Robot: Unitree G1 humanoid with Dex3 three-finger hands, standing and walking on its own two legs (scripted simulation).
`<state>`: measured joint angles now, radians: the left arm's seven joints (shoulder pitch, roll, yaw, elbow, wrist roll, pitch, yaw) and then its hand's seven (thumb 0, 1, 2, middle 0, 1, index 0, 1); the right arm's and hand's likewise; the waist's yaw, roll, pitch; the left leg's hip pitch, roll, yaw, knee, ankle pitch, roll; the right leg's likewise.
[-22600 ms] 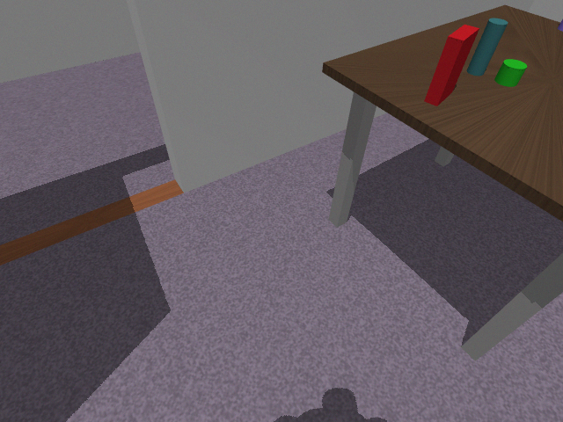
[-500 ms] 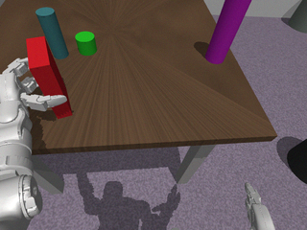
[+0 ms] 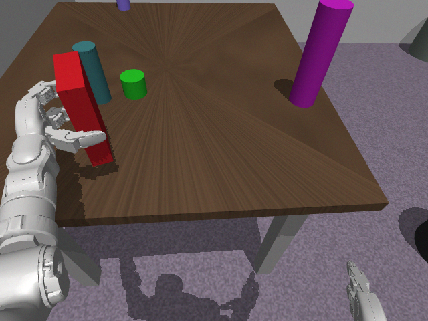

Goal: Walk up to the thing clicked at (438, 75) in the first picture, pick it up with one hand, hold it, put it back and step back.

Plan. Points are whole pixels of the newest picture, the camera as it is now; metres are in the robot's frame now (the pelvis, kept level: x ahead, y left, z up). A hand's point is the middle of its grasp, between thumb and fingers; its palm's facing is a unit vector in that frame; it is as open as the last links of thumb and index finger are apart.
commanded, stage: settle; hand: left
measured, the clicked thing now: (85, 112) +0.47 +0.21 +0.15
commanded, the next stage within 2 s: lift in 0.20 s
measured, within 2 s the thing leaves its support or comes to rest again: neither
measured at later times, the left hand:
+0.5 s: hand (66, 115) +0.43 +0.23 +0.18, palm faces +0.28 -0.96 -0.02, open 13.1 cm
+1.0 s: hand (46, 88) +0.39 +0.21 +0.26, palm faces +0.26 -0.97 +0.00, open 13.1 cm
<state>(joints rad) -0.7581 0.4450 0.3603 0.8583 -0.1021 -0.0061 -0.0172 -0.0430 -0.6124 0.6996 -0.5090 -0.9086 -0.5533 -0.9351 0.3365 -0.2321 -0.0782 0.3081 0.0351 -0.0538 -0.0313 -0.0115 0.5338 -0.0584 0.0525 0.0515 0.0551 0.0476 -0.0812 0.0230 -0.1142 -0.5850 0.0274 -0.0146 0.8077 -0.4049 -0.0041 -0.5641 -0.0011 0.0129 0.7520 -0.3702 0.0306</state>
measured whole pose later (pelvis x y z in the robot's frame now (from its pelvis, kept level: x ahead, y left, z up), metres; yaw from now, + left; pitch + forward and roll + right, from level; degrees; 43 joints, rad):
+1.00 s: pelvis -0.01 +0.00 +0.02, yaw +1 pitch +1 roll -1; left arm -0.68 0.34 0.32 0.38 -0.15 0.42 0.02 -0.03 -0.61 0.70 -0.50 -0.93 -0.54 -0.95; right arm 0.36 -0.20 -0.06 0.36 0.05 -0.18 -0.06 -0.01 0.57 -0.05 0.05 0.05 0.05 0.05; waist -0.01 0.05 -0.09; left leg -0.33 0.01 -0.02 0.63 -0.32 0.00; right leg -0.31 -0.02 0.00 0.59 -0.30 0.03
